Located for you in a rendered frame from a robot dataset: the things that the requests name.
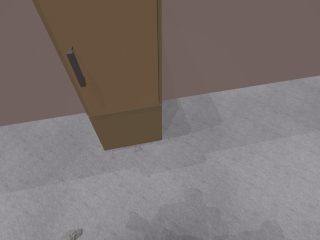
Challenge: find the robot left hand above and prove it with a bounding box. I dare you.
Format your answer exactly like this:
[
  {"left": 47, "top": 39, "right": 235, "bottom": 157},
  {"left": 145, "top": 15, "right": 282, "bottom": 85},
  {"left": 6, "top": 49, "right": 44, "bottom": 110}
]
[{"left": 58, "top": 228, "right": 83, "bottom": 240}]

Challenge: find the cupboard door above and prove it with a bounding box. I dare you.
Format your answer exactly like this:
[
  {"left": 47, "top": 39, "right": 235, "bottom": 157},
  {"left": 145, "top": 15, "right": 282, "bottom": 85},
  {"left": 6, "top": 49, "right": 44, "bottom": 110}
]
[{"left": 37, "top": 0, "right": 159, "bottom": 115}]

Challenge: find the handle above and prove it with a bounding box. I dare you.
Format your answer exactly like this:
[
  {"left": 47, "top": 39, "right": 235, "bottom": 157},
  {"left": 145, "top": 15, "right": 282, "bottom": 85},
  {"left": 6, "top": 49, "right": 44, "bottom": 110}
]
[{"left": 66, "top": 46, "right": 86, "bottom": 87}]

